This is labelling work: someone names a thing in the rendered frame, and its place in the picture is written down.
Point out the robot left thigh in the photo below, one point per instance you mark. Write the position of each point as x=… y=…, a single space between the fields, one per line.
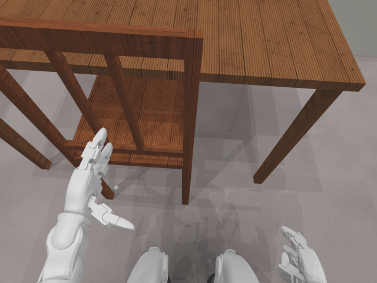
x=152 y=267

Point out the table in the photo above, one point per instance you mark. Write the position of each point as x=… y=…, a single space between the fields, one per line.
x=280 y=43

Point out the robot left hand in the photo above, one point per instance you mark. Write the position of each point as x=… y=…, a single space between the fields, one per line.
x=86 y=179

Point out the robot right hand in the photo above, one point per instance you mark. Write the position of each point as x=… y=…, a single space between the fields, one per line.
x=306 y=266

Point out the chair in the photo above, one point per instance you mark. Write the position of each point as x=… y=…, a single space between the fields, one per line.
x=150 y=122

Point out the robot left forearm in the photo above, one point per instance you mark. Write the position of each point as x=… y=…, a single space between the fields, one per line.
x=66 y=244

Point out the robot thigh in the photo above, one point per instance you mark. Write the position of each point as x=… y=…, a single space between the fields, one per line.
x=152 y=267
x=232 y=268

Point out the robot right thigh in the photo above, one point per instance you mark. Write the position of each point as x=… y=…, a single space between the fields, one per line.
x=232 y=268

